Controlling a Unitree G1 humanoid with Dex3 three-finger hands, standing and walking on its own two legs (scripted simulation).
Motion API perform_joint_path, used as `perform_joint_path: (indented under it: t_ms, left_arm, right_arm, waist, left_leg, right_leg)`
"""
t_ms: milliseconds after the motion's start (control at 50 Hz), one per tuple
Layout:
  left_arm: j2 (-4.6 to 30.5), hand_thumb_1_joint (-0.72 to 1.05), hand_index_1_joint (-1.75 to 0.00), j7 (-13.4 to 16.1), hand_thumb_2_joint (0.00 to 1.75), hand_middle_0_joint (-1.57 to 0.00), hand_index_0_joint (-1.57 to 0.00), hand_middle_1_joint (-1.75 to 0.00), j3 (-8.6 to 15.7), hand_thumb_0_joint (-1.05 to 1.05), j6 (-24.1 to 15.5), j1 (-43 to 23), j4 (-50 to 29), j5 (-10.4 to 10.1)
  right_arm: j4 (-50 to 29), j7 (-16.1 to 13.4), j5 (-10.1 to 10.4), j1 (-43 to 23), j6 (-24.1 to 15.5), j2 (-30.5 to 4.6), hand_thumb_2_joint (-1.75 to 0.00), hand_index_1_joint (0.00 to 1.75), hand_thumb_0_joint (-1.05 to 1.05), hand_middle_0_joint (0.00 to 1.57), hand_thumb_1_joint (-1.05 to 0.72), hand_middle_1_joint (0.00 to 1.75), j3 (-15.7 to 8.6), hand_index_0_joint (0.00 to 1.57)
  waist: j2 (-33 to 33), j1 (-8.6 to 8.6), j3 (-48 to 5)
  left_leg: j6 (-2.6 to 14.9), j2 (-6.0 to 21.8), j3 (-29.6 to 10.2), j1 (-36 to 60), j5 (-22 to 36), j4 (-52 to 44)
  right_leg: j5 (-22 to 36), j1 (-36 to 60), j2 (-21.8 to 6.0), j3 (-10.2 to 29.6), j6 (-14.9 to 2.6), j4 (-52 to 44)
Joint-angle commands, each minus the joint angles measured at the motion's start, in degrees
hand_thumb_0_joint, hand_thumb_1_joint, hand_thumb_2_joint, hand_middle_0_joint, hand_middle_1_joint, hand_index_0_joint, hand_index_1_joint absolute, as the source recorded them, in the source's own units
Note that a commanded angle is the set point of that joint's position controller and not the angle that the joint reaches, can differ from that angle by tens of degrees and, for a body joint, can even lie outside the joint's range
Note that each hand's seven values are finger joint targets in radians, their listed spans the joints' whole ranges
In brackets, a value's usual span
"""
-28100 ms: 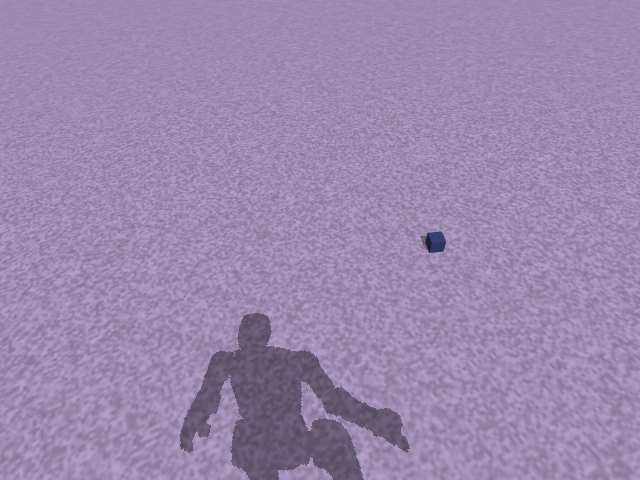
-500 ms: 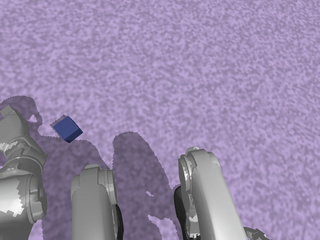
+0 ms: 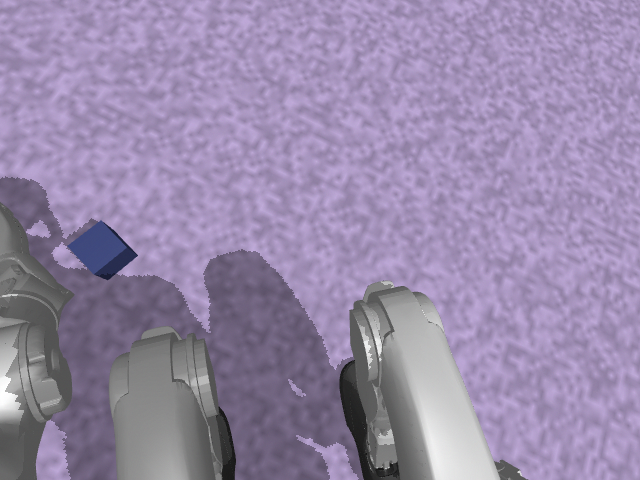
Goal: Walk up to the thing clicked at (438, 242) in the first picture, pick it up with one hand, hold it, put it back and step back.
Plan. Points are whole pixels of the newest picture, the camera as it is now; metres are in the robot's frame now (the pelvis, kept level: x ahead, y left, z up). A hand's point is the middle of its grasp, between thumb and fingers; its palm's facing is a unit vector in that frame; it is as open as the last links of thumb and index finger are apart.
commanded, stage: rise first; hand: left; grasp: from above
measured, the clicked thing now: (104, 251) +0.47 +0.27 -0.30
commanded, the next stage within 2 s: approach in 1.76 s
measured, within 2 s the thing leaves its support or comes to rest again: neither
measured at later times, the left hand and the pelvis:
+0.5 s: hand (33, 262) +0.44 +0.31 -0.18, palm faces -0.29 -0.30 -0.91, open 13.7 cm; pelvis +0.00 +0.00 -0.01, yaw -1 degrees
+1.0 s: hand (47, 254) +0.45 +0.30 -0.19, palm faces -0.29 -0.30 -0.91, open 13.6 cm; pelvis +0.00 +0.00 -0.01, yaw -2 degrees
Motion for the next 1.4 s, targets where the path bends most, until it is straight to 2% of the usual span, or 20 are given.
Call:
perform_joint_path:
  t_ms: [0, 60, 120, 220, 240, 280, 380, 420, 460, 560, 600, 660, 820, 880, 1060, 1100, 1240, 1260, 1320, 1380]
  left_arm:
    - [15.2, -0.50, -1.05, 2.5, 0.93, -0.12, -0.14, -1.07, -0.1, 0.00, -0.3, -15.3, -7.0, 0.3]
    - [16.3, -0.51, -1.06, 2.5, 0.93, -0.11, -0.13, -1.08, 0.3, 0.00, -0.3, -15.8, -7.9, 1.0]
    - [13.8, -0.52, -1.05, 2.7, 0.94, -0.11, -0.13, -1.07, -1.0, 0.00, -0.3, -16.4, -7.2, 0.8]
    - [15.1, -0.50, -1.03, 3.1, 0.92, -0.13, -0.15, -1.05, -0.1, 0.00, -0.5, -16.2, -6.8, 1.2]
    - [16.0, -0.58, -1.06, 3.1, 1.00, -0.11, -0.10, -1.05, 0.3, 0.00, -0.3, -15.9, -6.9, 1.3]
    - [15.7, -0.51, -1.02, 2.8, 0.93, -0.15, -0.15, -1.03, -0.6, 0.00, -0.5, -17.1, -6.2, 1.7]
    - [16.5, -0.48, -1.01, 3.4, 0.90, -0.16, -0.17, -1.03, 0.0, 0.00, -0.6, -16.0, -4.8, 1.5]
    - [16.2, -0.47, -1.01, 3.7, 0.90, -0.17, -0.18, -1.03, -0.2, 0.00, -0.5, -18.2, -4.6, 1.7]
    - [16.6, -0.48, -1.01, 4.2, 0.91, -0.16, -0.17, -1.02, 0.2, 0.00, -0.4, -17.9, -4.1, 1.2]
    - [17.8, -0.46, -0.99, 4.0, 0.89, -0.18, -0.19, -1.00, 0.3, 0.00, -0.4, -19.3, -3.7, 1.5]
    - [16.5, -0.46, -1.00, 4.1, 0.89, -0.18, -0.19, -1.01, -0.4, 0.00, -0.6, -18.7, -1.5, 1.6]
    - [18.4, -0.46, -1.00, 4.6, 0.89, -0.18, -0.19, -1.01, 0.8, 0.00, -0.5, -18.9, -2.7, 1.5]
    - [16.7, -0.50, -1.00, 5.0, 0.91, -0.17, -0.17, -1.00, -0.1, 0.00, 0.2, -18.3, -1.4, 1.0]
    - [17.4, -0.47, -0.99, 5.0, 0.90, -0.19, -0.19, -0.99, 0.3, 0.00, 0.3, -19.9, -3.4, 1.4]
    - [17.4, -0.49, -1.01, 4.5, 0.91, -0.18, -0.18, -1.01, 0.6, 0.00, 0.7, -18.1, -5.5, 0.8]
    - [15.7, -0.49, -1.02, 4.4, 0.91, -0.17, -0.17, -1.02, 0.0, 0.00, 1.0, -17.0, -3.4, 0.5]
    - [16.2, -0.49, -1.01, 4.7, 0.91, -0.17, -0.17, -1.01, 0.1, 0.00, 0.3, -18.2, -2.3, 1.1]
    - [15.4, -0.49, -1.01, 4.5, 0.91, -0.17, -0.17, -1.02, -0.9, 0.00, 0.2, -18.8, -1.8, 1.3]
    - [15.2, -0.47, -1.00, 5.0, 0.89, -0.18, -0.19, -1.01, -1.2, 0.00, -0.4, -18.5, 0.5, 1.5]
    - [16.1, -0.45, -1.00, 5.6, 0.87, -0.19, -0.20, -1.02, -0.7, 0.00, -0.9, -20.1, -2.2, 1.6]
  right_arm:
    - [-0.1, 0.4, 0.2, 13.0, -0.5, -13.3, -0.90, 0.30, 0.00, 0.20, -0.91, 0.30, -3.4, 0.20]
    - [-0.3, 0.7, 0.2, 13.3, -0.4, -14.0, -0.90, 0.30, 0.00, 0.20, -0.91, 0.30, -3.4, 0.20]
    - [-0.3, 0.9, 0.2, 13.6, -0.3, -13.7, -0.91, 0.30, 0.00, 0.20, -0.91, 0.30, -3.1, 0.20]
    - [-0.3, 1.3, 0.0, 14.3, -0.2, -14.0, -0.91, 0.30, 0.00, 0.20, -0.91, 0.30, -2.7, 0.20]
    - [-0.2, 1.4, 0.2, 14.2, -0.1, -14.2, -0.91, 0.30, 0.00, 0.20, -0.92, 0.30, -2.7, 0.20]
    - [-0.2, 1.6, -0.2, 14.2, -0.3, -14.3, -0.91, 0.30, 0.00, 0.20, -0.92, 0.30, -2.6, 0.20]
    - [0.1, 2.0, -0.6, 14.0, -0.7, -14.5, -0.91, 0.30, 0.00, 0.20, -0.92, 0.30, -2.2, 0.20]
    - [-0.1, 2.2, -0.9, 14.3, -1.0, -14.9, -0.91, 0.30, 0.00, 0.20, -0.92, 0.30, -2.1, 0.20]
    - [0.2, 2.4, -0.8, 13.9, -1.1, -15.1, -0.91, 0.30, 0.00, 0.20, -0.92, 0.30, -2.1, 0.20]
    - [0.0, 2.8, -1.0, 14.0, -1.6, -15.3, -0.91, 0.30, 0.00, 0.20, -0.92, 0.30, -1.5, 0.20]
    - [0.2, 3.0, -1.0, 14.1, -1.8, -15.3, -0.91, 0.30, 0.00, 0.20, -0.92, 0.30, -1.5, 0.20]
    - [0.0, 3.3, -1.2, 14.4, -2.1, -15.7, -0.91, 0.30, 0.00, 0.20, -0.92, 0.30, -1.2, 0.20]
    - [0.6, 4.0, -1.1, 14.4, -2.5, -16.0, -0.91, 0.30, 0.00, 0.20, -0.92, 0.30, -1.5, 0.20]
    - [0.4, 4.2, -1.3, 15.0, -2.6, -16.2, -0.91, 0.30, 0.00, 0.20, -0.92, 0.30, -1.4, 0.20]
    - [0.4, 4.9, -1.2, 15.5, -2.4, -15.7, -0.91, 0.30, 0.00, 0.20, -0.92, 0.30, -1.6, 0.20]
    - [0.3, 5.0, -1.1, 15.4, -2.3, -15.8, -0.91, 0.30, 0.00, 0.20, -0.92, 0.30, -1.6, 0.20]
    - [0.6, 5.0, -1.0, 15.1, -2.6, -16.4, -0.91, 0.30, 0.00, 0.20, -0.92, 0.30, -1.7, 0.20]
    - [0.7, 5.0, -1.3, 15.3, -2.7, -16.2, -0.91, 0.30, 0.00, 0.20, -0.92, 0.30, -1.5, 0.20]
    - [0.7, 4.9, -1.3, 14.3, -3.3, -16.7, -0.91, 0.30, 0.00, 0.20, -0.92, 0.30, -1.4, 0.20]
    - [1.3, 5.1, -1.9, 15.1, -3.7, -16.6, -0.91, 0.30, 0.00, 0.20, -0.92, 0.30, -1.6, 0.20]
  waist:
    - [12.9, -0.61, -38.8]
    - [14.2, -0.66, -39.4]
    - [14.7, -1.53, -37.7]
    - [14.7, -1.45, -39.4]
    - [14.0, -1.25, -38.6]
    - [14.1, -2.46, -37.2]
    - [14.1, -1.80, -37.1]
    - [14.4, -3.12, -37.0]
    - [14.6, -2.61, -36.2]
    - [15.1, -3.54, -35.4]
    - [14.3, -3.58, -35.3]
    - [13.8, -3.44, -36.1]
    - [15.8, -3.65, -35.8]
    - [16.3, -4.53, -35.7]
    - [16.0, -3.45, -38.4]
    - [14.8, -3.68, -37.6]
    - [14.5, -3.95, -34.9]
    - [14.9, -4.69, -34.0]
    - [14.6, -4.63, -32.8]
    - [16.6, -4.65, -34.5]
  left_leg:
    - [2.99, -0.3, 5.7, 25.5, 9.5, -13.9]
    - [2.83, -0.2, 5.4, 26.3, 10.6, -13.9]
    - [2.75, -0.1, 5.2, 25.9, 10.0, -13.8]
    - [2.67, -0.1, 5.2, 26.6, 12.3, -13.2]
    - [2.79, -0.1, 5.1, 26.6, 12.4, -13.1]
    - [2.90, -0.2, 5.0, 25.7, 10.5, -13.0]
    - [2.91, -0.2, 5.2, 25.3, 10.8, -12.7]
    - [2.96, -0.2, 5.1, 24.9, 10.3, -12.3]
    - [2.94, -0.2, 5.0, 23.8, 9.5, -12.6]
    - [2.84, -0.1, 4.4, 24.7, 9.1, -12.3]
    - [2.95, -0.3, 4.9, 22.9, 8.7, -12.0]
    - [3.12, -0.1, 4.9, 23.6, 10.0, -11.1]
    - [2.63, -0.1, 4.1, 24.4, 9.1, -12.3]
    - [2.60, -0.1, 3.9, 25.6, 10.2, -12.1]
    - [2.95, 0.0, 4.9, 25.8, 12.8, -11.3]
    - [3.20, -0.2, 5.0, 23.1, 11.8, -11.3]
    - [2.86, -0.2, 3.9, 23.3, 9.3, -12.3]
    - [2.80, -0.3, 3.9, 23.6, 9.6, -12.2]
    - [2.84, -0.3, 3.6, 23.4, 6.6, -12.6]
    - [2.61, -0.4, 4.2, 25.1, 7.8, -12.6]
  right_leg:
    - [9.4, 21.6, 1.3, -5.2, -3.49, -13.7]
    - [10.4, 21.0, 1.3, -5.5, -3.70, -12.7]
    - [10.2, 20.0, 1.4, -5.6, -3.77, -12.9]
    - [12.4, 22.3, 1.4, -5.7, -3.67, -12.3]
    - [12.5, 21.4, 1.4, -5.7, -3.61, -12.3]
    - [10.7, 20.2, 1.4, -5.9, -3.63, -12.6]
    - [10.7, 20.9, 1.4, -5.8, -3.56, -12.7]
    - [10.7, 20.8, 1.6, -6.0, -3.48, -12.7]
    - [9.8, 20.3, 1.6, -6.1, -3.54, -12.8]
    - [9.2, 19.1, 1.5, -6.5, -3.55, -12.4]
    - [9.1, 20.5, 1.9, -6.3, -3.48, -12.7]
    - [10.3, 21.0, 1.8, -6.3, -3.26, -12.7]
    - [9.5, 19.3, 2.0, -7.0, -3.62, -12.0]
    - [10.4, 19.1, 1.8, -7.1, -3.60, -11.9]
    - [13.2, 22.8, 2.0, -6.5, -3.36, -12.7]
    - [12.7, 23.8, 2.1, -6.2, -3.19, -13.0]
    - [9.8, 19.6, 2.0, -7.0, -3.58, -12.5]
    - [10.0, 19.4, 1.9, -7.0, -3.62, -12.5]
    - [7.2, 17.2, 1.9, -7.2, -3.65, -12.7]
    - [8.1, 18.3, 1.9, -7.1, -3.71, -12.8]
